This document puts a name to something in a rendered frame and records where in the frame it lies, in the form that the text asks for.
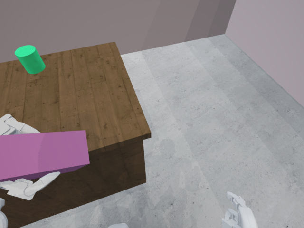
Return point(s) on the table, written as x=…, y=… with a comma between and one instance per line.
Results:
x=80, y=89

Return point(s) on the robot left hand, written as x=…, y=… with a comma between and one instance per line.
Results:
x=22, y=188

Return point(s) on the robot right hand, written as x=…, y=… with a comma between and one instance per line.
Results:
x=243, y=218

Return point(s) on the sponge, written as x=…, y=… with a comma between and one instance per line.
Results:
x=35, y=155

